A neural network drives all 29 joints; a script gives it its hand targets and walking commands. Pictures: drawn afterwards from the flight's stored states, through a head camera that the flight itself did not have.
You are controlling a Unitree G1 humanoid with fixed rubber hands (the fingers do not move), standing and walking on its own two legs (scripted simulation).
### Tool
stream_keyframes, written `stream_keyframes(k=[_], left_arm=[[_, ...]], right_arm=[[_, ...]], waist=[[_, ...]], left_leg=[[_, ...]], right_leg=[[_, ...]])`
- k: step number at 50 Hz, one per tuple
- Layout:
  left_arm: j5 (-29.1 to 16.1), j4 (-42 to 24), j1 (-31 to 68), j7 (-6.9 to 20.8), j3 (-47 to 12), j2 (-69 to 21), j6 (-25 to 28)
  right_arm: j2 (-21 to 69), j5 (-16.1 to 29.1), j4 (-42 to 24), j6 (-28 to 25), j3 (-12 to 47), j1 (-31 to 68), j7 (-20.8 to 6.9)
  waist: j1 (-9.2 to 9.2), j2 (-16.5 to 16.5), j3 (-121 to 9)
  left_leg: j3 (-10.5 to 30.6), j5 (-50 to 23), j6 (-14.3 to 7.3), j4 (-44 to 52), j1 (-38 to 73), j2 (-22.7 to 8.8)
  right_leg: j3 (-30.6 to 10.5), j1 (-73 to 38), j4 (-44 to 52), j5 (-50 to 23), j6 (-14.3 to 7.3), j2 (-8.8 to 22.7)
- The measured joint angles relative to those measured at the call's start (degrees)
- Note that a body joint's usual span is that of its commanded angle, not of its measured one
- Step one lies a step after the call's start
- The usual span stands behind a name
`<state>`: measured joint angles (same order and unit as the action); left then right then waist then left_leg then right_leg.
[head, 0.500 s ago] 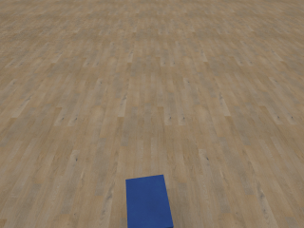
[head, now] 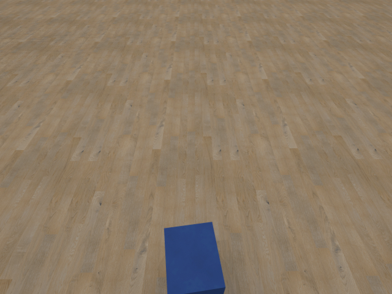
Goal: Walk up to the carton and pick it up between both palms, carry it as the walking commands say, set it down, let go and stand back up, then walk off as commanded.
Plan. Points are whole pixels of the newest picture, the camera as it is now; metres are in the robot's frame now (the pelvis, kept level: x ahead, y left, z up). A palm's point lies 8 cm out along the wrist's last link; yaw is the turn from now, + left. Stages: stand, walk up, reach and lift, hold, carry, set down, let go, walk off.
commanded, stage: walk off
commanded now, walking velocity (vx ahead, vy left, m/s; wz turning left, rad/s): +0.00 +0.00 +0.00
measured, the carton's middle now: (192, 265) +0.43 +0.01 -0.65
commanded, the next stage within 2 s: none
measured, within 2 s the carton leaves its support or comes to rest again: neither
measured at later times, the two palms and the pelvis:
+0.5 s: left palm out of the picture -0.02 +0.25 -0.14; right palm out of the picture -0.01 -0.24 -0.15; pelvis -0.02 +0.00 -0.01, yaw +9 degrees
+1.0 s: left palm out of the picture -0.10 +0.31 -0.12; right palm out of the picture +0.06 -0.19 -0.10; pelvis -0.07 +0.04 +0.01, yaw +25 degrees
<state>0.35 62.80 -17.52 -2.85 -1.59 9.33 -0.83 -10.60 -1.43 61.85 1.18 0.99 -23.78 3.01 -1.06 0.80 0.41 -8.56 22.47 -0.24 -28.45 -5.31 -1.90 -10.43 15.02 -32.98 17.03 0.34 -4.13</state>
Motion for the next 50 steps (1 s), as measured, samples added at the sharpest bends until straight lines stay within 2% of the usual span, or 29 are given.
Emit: stream_keyframes(k=[11,21,25,28,30,33,35,36,37,39,43,46,50], left_arm=[[-0.04,0.96,0.23,-0.26,-0.14,-0.72,-0.02],[0.0,-3.24,1.98,-1.91,0.97,1.13,0.12],[0.21,-5.41,2.65,-2.08,1.74,1.58,0.56],[0.89,-6.34,2.42,-2.53,2.23,1.9,0.91],[1.33,-6.24,1.81,-2.91,2.65,2.42,0.86],[1.76,-6.16,1.71,-2.83,3.31,3.79,0.37],[1.61,-6.32,1.67,-2.4,3.74,4.75,0.01],[1.61,-6.47,1.63,-2.04,3.95,5.19,-0.2],[1.57,-6.59,1.57,-1.85,4.14,5.46,-0.7],[1.21,-7.33,1.93,-1.39,4.29,5.68,-1.62],[1.12,-9.12,3.82,0.14,4.26,5.57,-1.26],[0.96,-10.17,5.11,0.66,4.16,5.4,-1.21],[0.52,-11.42,6.96,0.55,3.96,5.02,-1.46]], right_arm=[[1.02,0.04,1.04,-0.26,-0.11,-0.07,-0.07],[0.34,0.41,-1.55,0.42,-1.99,1.6,-0.48],[-1.09,0.36,-3.54,1.37,-3.13,3.66,-0.56],[-1.9,-0.13,-5.1,1.94,-3.8,6.01,-1.09],[-2.18,0.05,-6.7,1.89,-3.84,7.88,-1.61],[-2.09,0.66,-8.85,1.35,-3.76,9.89,-1.98],[-2.21,0.65,-10.03,0.68,-3.87,10.26,-1.99],[-2.25,0.42,-10.44,0.29,-4.04,10.28,-1.92],[-2.17,0.22,-10.67,0.12,-4.02,10.19,-1.91],[-1.81,-0.26,-10.91,0.09,-3.87,9.2,-1.96],[-1.61,-0.1,-11.19,0.62,-3.74,7.27,-2.06],[-1.9,0.33,-11.4,0.18,-3.95,6.51,-2.16],[-2.26,0.23,-11.65,-0.17,-4.29,5.78,-2.02]], waist=[[-0.23,-0.05,0.19],[-1.24,0.05,0.6],[-1.09,1.43,0.9],[0.21,0.79,1.09],[0.54,0.12,1.04],[0.91,-1.36,0.88],[1.02,-2.18,0.78],[1.07,-2.63,0.86],[1.29,-2.91,0.84],[1.49,-2.68,0.76],[1.07,-2.15,0.86],[0.64,-1.82,0.78],[-0.13,-1.45,0.89]], left_leg=[[0.31,-0.58,-0.53,0.18,-0.31,0.48],[5.33,0.24,-0.79,-5.31,-5.2,2.07],[8.08,1.47,-0.12,-11.6,-9.65,1.92],[7.57,9.8,0.57,-26.65,-15.9,2.77],[6.89,10.02,0.51,-29.16,-17.39,2.19],[6.2,7.71,0.7,-20.9,-15.2,1.09],[5.75,1.92,0.91,-10.46,-11.44,1.03],[5.59,-2.36,0.26,-8.78,-11.35,1.51],[5.56,-2.82,-0.87,-9.82,-12.07,2.03],[6.12,-2.3,-2.66,-9.26,-11.95,2.41],[8.13,-6.18,-3.32,-2.47,-10.08,3.18],[9.76,-8.55,-3.74,0.77,-9.6,3.75],[11.88,-10.07,-3.8,2.35,-9.86,4.61]], right_leg=[[0.42,-0.16,0.92,-0.82,0.56,0.73],[6.21,2.18,-3.08,1.21,0.91,3.54],[9.8,3.1,-4.13,1.71,0.39,4.04],[11.83,3.13,-3.17,0.91,0.34,5.77],[12.94,2.57,-1.41,-0.27,0.98,6.92],[14.45,2.23,-0.18,-1.28,2.1,8.68],[15.27,3.24,-2.42,-0.38,3.17,10.12],[15.41,4.64,-5.77,2.9,3.51,11.03],[14.52,6.47,-10.18,7.29,3.75,11.03],[12.93,9.94,-19.22,10.82,3.82,9.68],[12.2,14.32,-28.73,5.67,3.33,8.17],[11.82,14.85,-29.59,2.9,3.42,7.35],[10.89,12.62,-23.63,3.17,4.19,6.18]])
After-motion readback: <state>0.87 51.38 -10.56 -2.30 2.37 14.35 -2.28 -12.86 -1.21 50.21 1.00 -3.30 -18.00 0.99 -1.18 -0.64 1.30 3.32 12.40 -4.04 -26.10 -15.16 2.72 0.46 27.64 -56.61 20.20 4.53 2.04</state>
